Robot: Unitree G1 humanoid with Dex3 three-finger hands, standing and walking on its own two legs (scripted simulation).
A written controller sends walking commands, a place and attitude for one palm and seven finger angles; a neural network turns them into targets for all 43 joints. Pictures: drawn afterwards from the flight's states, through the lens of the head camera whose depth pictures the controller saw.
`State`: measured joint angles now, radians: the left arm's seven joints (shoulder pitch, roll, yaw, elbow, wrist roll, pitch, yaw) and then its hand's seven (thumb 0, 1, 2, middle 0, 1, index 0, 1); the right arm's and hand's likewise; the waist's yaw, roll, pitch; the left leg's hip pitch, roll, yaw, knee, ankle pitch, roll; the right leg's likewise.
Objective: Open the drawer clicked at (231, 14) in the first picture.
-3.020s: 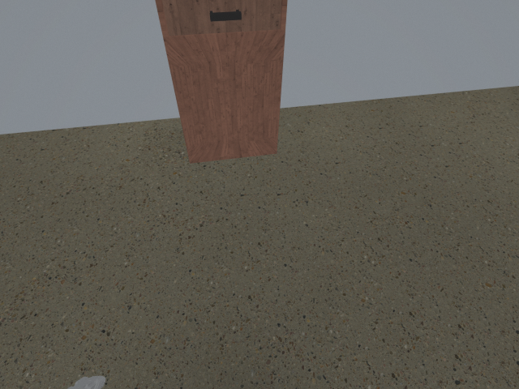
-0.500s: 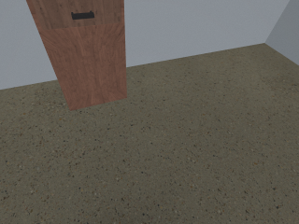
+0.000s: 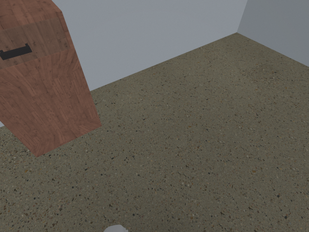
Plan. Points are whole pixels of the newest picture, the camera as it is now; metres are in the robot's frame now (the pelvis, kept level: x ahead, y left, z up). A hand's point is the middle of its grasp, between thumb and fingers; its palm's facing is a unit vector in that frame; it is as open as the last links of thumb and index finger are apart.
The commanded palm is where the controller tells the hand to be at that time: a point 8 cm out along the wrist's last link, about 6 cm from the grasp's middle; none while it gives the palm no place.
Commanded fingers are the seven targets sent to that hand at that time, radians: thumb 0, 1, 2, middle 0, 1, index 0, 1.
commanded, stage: walk to a spot facing it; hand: left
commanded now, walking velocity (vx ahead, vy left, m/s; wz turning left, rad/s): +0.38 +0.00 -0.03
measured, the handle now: (15, 50) +0.84 +0.65 +0.02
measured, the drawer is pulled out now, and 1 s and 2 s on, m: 0.00 0.00 0.00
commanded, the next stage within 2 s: turn to face it in 0.44 s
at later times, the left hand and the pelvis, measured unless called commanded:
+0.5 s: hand (84, 201) +0.25 +0.24 -0.17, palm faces -0.06 -0.99 -0.14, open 7.4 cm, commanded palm none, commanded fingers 0.00 0.90 0.90 -0.20 -0.30 -0.20 -0.30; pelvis +0.21 +0.06 +0.01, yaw -8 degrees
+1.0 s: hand (112, 147) +0.44 +0.18 -0.17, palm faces +0.01 -0.99 -0.15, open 7.3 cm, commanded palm none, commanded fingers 0.00 0.90 0.90 -0.20 -0.30 -0.20 -0.30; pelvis +0.32 +0.02 -0.01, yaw +1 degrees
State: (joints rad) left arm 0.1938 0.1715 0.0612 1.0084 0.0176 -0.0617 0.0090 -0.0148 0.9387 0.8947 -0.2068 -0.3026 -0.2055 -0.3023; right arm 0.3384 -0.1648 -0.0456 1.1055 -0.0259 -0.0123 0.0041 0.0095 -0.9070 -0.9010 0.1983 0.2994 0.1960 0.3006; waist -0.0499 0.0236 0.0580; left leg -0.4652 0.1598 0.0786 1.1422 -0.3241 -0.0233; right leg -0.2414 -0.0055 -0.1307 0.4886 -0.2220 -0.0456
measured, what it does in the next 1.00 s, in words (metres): walks ahead: left foot, then right foot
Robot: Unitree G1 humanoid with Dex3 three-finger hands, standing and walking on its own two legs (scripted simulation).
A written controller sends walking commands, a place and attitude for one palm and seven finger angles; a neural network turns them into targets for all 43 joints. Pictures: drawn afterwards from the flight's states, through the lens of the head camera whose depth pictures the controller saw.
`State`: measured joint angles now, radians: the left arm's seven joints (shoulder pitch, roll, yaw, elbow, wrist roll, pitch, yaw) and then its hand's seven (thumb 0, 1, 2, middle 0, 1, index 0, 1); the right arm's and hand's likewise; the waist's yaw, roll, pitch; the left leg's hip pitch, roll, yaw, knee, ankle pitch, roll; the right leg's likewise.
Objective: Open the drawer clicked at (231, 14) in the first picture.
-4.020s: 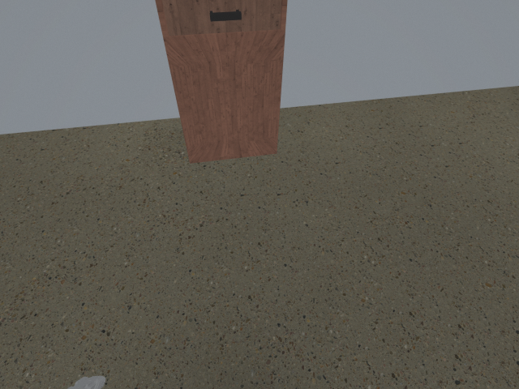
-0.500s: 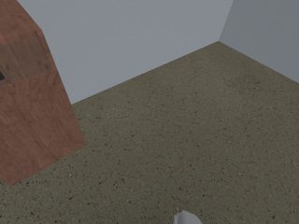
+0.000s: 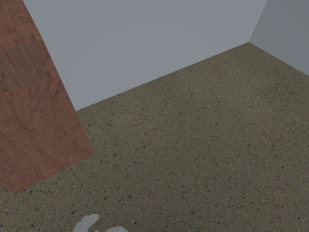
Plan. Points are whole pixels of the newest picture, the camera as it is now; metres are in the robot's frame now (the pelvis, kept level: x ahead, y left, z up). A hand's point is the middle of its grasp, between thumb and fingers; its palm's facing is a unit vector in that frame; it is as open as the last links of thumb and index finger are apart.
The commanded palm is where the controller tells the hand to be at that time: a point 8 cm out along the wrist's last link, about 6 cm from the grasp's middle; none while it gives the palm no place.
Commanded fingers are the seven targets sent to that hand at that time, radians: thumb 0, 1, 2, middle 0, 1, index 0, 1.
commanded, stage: turn to face it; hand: left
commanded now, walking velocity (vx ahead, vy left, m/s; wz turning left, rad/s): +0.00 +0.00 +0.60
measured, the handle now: out of the picture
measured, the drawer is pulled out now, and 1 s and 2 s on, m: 0.00 0.00 0.00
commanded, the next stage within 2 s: take the last steps up to it in 0.82 s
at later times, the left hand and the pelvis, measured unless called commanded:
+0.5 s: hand out of the picture +0.05 +0.25 -0.15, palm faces +0.29 -0.91 -0.30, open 7.4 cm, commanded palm none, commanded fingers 0.00 0.90 0.90 -0.20 -0.30 -0.20 -0.30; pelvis +0.02 +0.01 +0.01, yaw +16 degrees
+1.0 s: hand out of the picture -0.07 +0.16 -0.16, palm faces +0.53 -0.81 -0.26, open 7.3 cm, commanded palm none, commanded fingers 0.00 0.90 0.90 -0.20 -0.30 -0.20 -0.30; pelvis +0.01 -0.03 +0.01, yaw +31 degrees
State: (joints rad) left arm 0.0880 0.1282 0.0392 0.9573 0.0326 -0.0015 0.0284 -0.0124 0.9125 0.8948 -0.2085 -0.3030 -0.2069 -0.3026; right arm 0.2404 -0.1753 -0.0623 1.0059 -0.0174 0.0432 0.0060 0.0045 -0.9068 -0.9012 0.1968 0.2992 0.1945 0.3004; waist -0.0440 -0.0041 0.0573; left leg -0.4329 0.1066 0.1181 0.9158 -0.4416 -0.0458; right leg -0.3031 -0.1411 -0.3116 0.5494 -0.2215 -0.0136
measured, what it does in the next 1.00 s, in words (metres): steps on the spot, turning left: left foot, then right foot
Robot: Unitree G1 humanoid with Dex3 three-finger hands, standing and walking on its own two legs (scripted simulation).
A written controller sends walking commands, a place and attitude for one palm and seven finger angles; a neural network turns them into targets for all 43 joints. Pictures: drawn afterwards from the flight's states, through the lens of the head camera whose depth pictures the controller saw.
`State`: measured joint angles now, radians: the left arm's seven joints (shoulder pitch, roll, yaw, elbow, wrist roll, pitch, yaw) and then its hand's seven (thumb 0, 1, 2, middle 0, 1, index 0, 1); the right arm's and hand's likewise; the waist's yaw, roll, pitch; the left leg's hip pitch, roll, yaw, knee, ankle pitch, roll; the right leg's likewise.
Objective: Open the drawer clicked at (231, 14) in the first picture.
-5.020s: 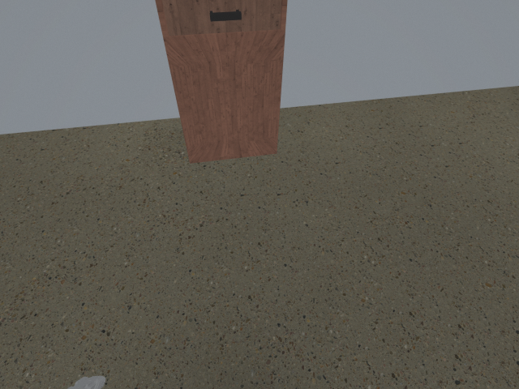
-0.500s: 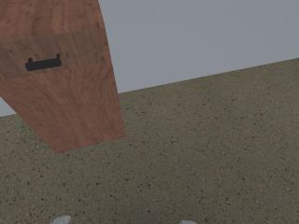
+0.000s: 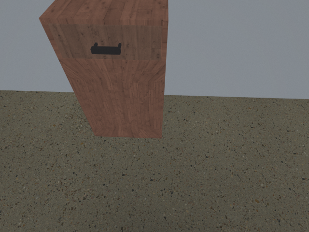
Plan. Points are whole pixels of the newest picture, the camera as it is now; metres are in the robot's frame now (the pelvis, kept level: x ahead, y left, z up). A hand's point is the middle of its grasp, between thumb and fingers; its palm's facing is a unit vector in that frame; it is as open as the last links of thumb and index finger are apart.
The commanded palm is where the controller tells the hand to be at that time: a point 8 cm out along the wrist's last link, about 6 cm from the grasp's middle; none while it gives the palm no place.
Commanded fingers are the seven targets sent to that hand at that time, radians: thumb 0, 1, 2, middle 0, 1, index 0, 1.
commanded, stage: take the last steps up to it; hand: left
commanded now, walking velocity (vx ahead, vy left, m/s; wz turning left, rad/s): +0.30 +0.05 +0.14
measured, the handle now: (106, 47) +0.79 +0.28 +0.02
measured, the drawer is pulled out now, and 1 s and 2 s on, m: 0.00 0.00 0.00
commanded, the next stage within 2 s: come to a stop and stand still in 0.82 s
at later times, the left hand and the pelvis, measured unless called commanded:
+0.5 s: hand (100, 219) +0.17 +0.19 -0.17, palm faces +0.01 -0.98 -0.21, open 7.4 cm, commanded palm none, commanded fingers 0.00 0.90 0.90 -0.20 -0.30 -0.20 -0.30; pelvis +0.10 +0.00 -0.01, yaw +2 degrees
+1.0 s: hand (95, 216) +0.18 +0.21 -0.19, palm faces +0.16 -0.98 -0.15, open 7.3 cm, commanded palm none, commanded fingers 0.00 0.90 0.90 -0.20 -0.30 -0.20 -0.30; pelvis +0.25 +0.05 -0.01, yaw +4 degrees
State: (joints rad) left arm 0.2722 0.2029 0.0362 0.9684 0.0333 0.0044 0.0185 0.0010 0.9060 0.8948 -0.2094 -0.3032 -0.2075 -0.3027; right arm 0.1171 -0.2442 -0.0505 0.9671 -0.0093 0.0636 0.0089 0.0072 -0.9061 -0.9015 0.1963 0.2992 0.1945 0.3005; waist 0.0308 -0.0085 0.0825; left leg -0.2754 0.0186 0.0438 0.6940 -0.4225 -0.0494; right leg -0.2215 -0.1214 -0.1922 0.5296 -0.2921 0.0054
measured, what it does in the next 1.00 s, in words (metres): walks ahead: left foot, then right foot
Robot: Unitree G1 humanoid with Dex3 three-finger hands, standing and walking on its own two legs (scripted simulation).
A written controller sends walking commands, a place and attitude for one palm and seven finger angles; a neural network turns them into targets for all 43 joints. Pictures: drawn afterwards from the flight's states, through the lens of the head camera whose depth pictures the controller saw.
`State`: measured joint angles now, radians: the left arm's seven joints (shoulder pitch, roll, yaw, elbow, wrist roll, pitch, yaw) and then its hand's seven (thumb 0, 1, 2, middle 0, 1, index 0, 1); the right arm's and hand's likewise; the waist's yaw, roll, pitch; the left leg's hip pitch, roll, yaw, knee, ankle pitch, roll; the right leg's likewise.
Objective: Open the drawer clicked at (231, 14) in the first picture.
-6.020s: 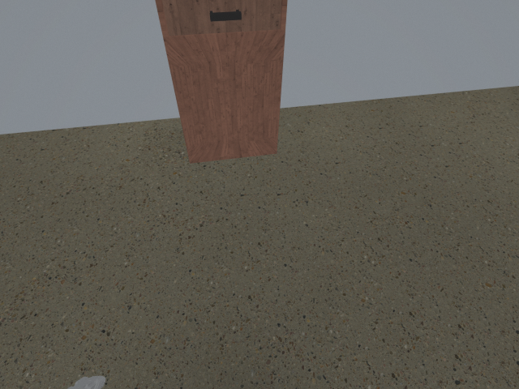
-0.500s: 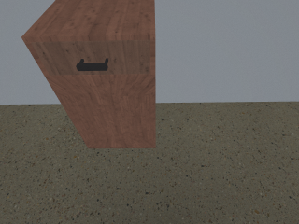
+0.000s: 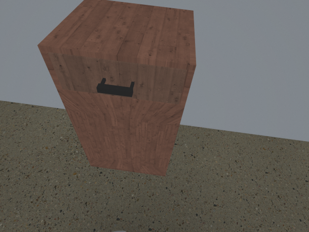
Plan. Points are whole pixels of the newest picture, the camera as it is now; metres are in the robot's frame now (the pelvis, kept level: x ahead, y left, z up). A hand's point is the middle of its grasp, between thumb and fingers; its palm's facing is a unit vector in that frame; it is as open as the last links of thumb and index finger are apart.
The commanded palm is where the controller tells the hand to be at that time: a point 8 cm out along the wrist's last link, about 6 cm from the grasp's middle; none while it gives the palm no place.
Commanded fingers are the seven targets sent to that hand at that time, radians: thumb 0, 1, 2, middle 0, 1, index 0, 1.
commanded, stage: come to a stop and stand still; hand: left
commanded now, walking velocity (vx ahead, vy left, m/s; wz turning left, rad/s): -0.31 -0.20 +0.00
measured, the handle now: (116, 86) +0.56 +0.19 +0.03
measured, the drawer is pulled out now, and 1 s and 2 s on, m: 0.00 0.00 0.00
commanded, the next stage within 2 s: look again from close up in 1.56 s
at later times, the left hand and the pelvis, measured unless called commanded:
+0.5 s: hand out of the picture +0.10 +0.13 -0.14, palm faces -0.01 -0.95 -0.31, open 7.4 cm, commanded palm none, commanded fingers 0.00 0.90 0.90 -0.20 -0.30 -0.20 -0.30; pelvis +0.01 -0.07 +0.01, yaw -1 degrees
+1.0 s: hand out of the picture -0.03 +0.16 -0.16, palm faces +0.07 -0.97 -0.23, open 7.4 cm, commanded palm none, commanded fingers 0.00 0.90 0.90 -0.20 -0.30 -0.20 -0.30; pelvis -0.02 -0.04 +0.01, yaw +0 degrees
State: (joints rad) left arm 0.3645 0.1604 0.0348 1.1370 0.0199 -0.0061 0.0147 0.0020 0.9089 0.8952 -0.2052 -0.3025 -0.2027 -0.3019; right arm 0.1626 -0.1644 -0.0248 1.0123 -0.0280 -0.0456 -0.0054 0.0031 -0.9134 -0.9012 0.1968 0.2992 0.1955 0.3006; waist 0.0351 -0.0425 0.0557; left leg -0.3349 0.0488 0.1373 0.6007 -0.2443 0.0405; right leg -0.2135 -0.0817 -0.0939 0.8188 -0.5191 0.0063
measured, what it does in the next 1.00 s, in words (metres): steps on the spot: right foot, then left foot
